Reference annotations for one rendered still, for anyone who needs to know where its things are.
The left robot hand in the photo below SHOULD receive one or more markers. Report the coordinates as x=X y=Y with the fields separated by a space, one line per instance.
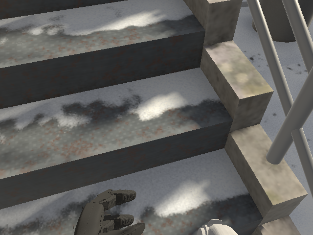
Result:
x=93 y=222

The robot right thigh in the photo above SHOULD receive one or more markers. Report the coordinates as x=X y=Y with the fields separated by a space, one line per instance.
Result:
x=216 y=229

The right robot shin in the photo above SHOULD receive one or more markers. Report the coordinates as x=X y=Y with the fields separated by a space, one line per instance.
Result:
x=215 y=221

